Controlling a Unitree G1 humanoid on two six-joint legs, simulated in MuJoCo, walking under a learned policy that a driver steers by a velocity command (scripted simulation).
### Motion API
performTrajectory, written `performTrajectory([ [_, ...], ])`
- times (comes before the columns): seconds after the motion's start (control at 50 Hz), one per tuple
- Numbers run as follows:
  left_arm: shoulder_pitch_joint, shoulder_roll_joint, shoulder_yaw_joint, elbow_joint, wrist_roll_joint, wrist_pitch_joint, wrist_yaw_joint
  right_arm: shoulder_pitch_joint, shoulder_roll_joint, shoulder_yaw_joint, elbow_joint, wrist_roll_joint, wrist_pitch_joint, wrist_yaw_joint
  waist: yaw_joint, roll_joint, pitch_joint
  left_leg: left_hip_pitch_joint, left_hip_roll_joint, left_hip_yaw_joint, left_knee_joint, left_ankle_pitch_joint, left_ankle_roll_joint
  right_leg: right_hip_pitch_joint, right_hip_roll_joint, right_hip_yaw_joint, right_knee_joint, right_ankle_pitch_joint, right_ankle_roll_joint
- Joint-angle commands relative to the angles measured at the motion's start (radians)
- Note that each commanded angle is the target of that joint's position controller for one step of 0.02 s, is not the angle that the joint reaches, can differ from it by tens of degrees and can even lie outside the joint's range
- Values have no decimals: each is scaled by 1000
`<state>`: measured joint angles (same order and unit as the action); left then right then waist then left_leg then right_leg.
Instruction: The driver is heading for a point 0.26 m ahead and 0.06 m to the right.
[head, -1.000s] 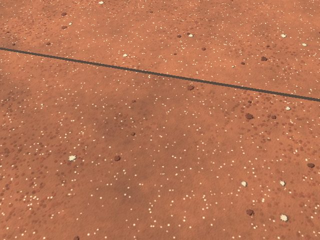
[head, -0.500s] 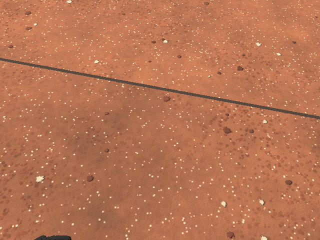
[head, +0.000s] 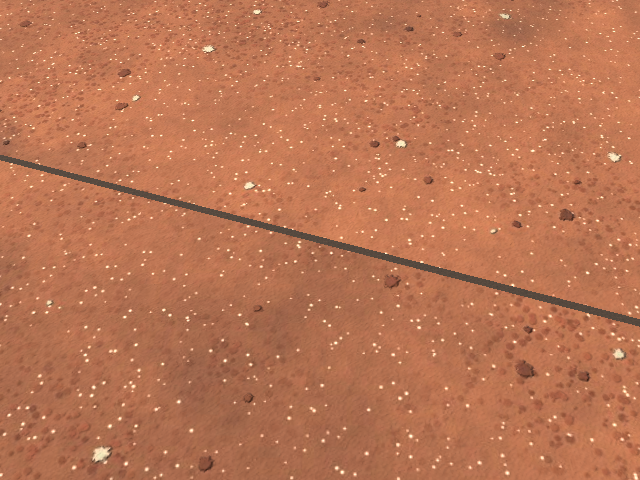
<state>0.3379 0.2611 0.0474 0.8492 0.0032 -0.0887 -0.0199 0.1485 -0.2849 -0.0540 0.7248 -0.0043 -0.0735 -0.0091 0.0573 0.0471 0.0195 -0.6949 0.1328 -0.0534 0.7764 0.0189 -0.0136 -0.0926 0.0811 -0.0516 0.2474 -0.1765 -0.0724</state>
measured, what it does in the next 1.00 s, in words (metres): walks ahead: left foot, then right foot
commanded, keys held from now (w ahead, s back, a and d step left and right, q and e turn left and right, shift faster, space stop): no key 0.02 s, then e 0.02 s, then no key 0.96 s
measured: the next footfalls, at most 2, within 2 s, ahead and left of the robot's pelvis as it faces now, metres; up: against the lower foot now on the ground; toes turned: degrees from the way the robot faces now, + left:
left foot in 0.14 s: +0.26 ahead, +0.14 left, +0.00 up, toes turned +0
right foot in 0.44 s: +0.18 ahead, -0.12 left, +0.00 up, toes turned -2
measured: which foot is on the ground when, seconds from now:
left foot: up 0.00-0.12, down 0.14-1.00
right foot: down 0.00-0.18, up 0.20-0.42, down 0.44-1.00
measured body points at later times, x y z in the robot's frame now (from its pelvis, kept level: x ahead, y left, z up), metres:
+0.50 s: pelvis +0.14 +0.02 -0.02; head +0.15 +0.01 +0.43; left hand +0.22 +0.29 -0.14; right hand +0.28 -0.22 -0.14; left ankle +0.22 +0.14 -0.75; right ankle +0.14 -0.11 -0.75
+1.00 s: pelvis +0.19 +0.00 -0.01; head +0.20 +0.00 +0.44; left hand +0.25 +0.25 -0.15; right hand +0.27 -0.26 -0.16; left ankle +0.22 +0.14 -0.75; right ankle +0.14 -0.11 -0.75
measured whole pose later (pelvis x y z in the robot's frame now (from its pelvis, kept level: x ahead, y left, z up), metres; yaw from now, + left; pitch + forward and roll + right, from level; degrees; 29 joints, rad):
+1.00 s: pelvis +0.19 +0.00 -0.01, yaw -1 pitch -1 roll +0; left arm 0.23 0.22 0.02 0.98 0.00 -0.01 0.02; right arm 0.14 -0.23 -0.05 1.03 0.00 0.01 -0.04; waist 0.00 0.00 0.04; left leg -0.26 0.03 0.00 0.51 -0.23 -0.03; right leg -0.15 -0.01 -0.01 0.52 -0.35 -0.01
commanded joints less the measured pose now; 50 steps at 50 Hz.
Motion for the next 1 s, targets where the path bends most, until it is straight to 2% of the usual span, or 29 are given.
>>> performTrajectory([
  [0.02,-18,170,34,-54,-8,-1,14,-51,-19,3,-62,3,-17,16,-5,-92,-12,158,-55,49,-147,130,-2,-70,-235,70,-37,497,-121],
  [0.08,-4,173,33,-37,-13,24,20,-94,-49,-5,-86,1,-22,30,-1,-119,-23,161,-85,32,-240,53,23,32,-269,120,53,493,-111],
  [0.12,-32,176,34,-35,-17,36,25,-41,-79,-17,-74,-7,-27,35,-43,-131,-57,239,-102,32,-310,20,53,71,-275,145,147,492,-84],
  [0.14,-40,162,30,-36,-17,39,27,36,-100,-27,-47,-15,-32,31,-79,-114,-98,361,-115,49,-377,123,76,62,-233,128,244,514,-56],
  [0.16,-13,129,16,-47,2,32,28,110,-167,-41,-37,-28,-36,23,-92,-41,-200,567,-11,-33,-325,537,121,-20,-169,91,403,384,-8],
  [0.18,128,48,-12,-35,17,22,21,148,-194,-41,-39,-47,-24,14,-49,145,-342,905,218,-260,-240,837,284,-292,-80,69,669,-101,58],
  [0.2,152,62,-16,-9,-3,29,16,178,-100,-19,-25,-25,-7,16,-78,199,-447,944,283,-385,-275,743,364,-367,-56,127,811,-526,94],
  [0.22,85,138,5,-19,-22,44,14,153,-69,-7,-24,-7,6,23,-93,111,-377,848,235,-357,-330,483,330,-408,-92,159,862,-539,102],
  [0.24,14,134,8,-34,-26,64,21,80,-62,-3,-28,-4,14,25,-77,49,-270,738,195,-311,-376,277,284,-441,-119,139,861,-498,111],
  [0.26,-21,123,10,-40,-18,87,30,4,-58,3,-34,-6,18,27,-55,28,-182,599,168,-270,-429,115,258,-429,-144,130,801,-456,121],
  [0.28,-27,119,13,-42,-9,108,40,-58,-70,-1,-39,-13,23,25,-28,60,-139,474,136,-232,-478,-27,232,-360,-163,125,720,-398,129],
  [0.3,-7,99,9,-31,-6,122,47,-97,-84,-7,-38,-23,29,23,-9,94,-110,366,94,-177,-511,-94,219,-273,-148,93,654,-352,136],
  [0.32,18,83,6,-15,-2,126,52,-109,-82,-9,-33,-28,32,21,-2,111,-109,319,70,-136,-523,-123,215,-210,-136,74,601,-307,136],
  [0.34,30,75,5,-4,2,125,54,-104,-73,-7,-24,-28,33,19,-3,113,-123,312,60,-113,-522,-153,214,-168,-132,65,548,-246,131],
  [0.38,36,67,5,11,6,120,51,-108,-60,-3,-7,-16,37,13,3,94,-135,296,45,-84,-508,-273,196,-87,-121,42,414,-92,112],
  [0.42,15,68,6,9,26,117,48,-79,-33,7,21,-8,42,8,0,72,-108,258,7,-64,-496,-489,128,-27,-115,33,299,-15,82],
  [0.44,-14,92,7,-10,35,114,50,-54,-20,13,39,-11,44,7,-14,38,-61,243,-21,-54,-472,-558,79,-52,-162,92,234,-22,56],
  [0.46,-50,156,19,-25,23,113,56,-23,-32,7,45,-14,45,7,-60,-51,-8,282,-76,-8,-435,-537,38,-168,-204,139,184,-173,25],
  [0.48,-76,141,18,-11,15,107,55,-30,-26,6,49,-14,46,2,-73,-142,20,402,-106,36,-388,-420,16,-316,-188,147,133,-367,14],
  [0.5,-102,101,8,-13,18,95,54,-38,-32,4,54,-12,46,-4,-75,-166,34,469,-107,39,-344,-341,15,-369,-180,147,98,-393,29],
  [0.52,-117,84,2,-8,21,83,53,-26,-29,2,66,-10,47,-9,-83,-178,29,499,-104,41,-325,-286,24,-373,-178,143,90,-354,47],
  [0.58,-86,82,1,11,9,57,49,-6,-33,-2,102,-11,47,-12,-69,-124,2,495,-96,33,-315,-179,43,-285,-163,120,140,-184,66],
  [0.72,-50,79,-1,50,0,59,51,-1,-32,-7,173,0,52,-13,-50,-55,-45,523,-90,37,-288,-2,35,-185,-146,92,194,40,52],
  [0.86,-57,68,-2,83,-2,67,48,6,-43,-10,240,5,70,-26,-54,-47,-41,547,-86,37,-283,38,29,-155,-135,78,192,130,49],
  [1.0,-60,59,-5,118,0,71,47,-3,-47,-11,291,6,81,-34,-58,-56,-21,556,-85,38,-298,14,22,-148,-129,71,168,124,49],
])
